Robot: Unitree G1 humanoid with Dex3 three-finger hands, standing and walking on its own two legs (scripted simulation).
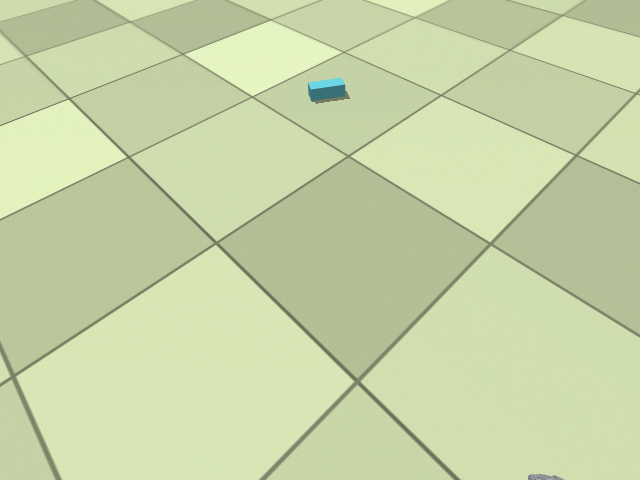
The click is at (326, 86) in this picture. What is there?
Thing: lying carton
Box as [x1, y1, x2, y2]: [308, 78, 344, 100]
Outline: 342,79 335,78 308,82 308,93 311,100 344,95 344,83
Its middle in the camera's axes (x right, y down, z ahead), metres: +0.04 -0.91 +2.31
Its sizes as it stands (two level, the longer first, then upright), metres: 0.209 0.084 0.075
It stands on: the floor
